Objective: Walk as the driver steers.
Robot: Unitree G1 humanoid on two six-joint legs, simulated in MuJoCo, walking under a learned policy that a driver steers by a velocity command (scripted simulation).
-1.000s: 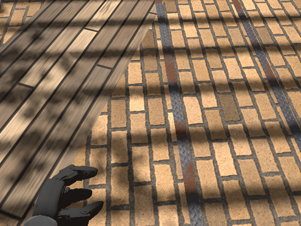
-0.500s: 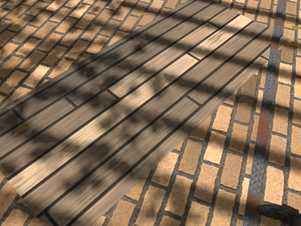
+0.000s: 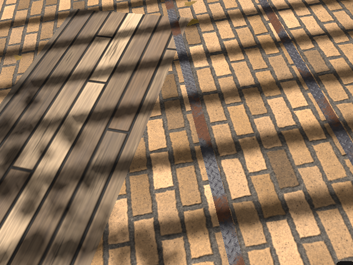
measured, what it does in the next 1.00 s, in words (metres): walks ahead: left foot, then right foot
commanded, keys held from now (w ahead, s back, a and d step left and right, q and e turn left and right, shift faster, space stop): w+e+shift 0.10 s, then w+shift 0.80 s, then w+q+shift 0.10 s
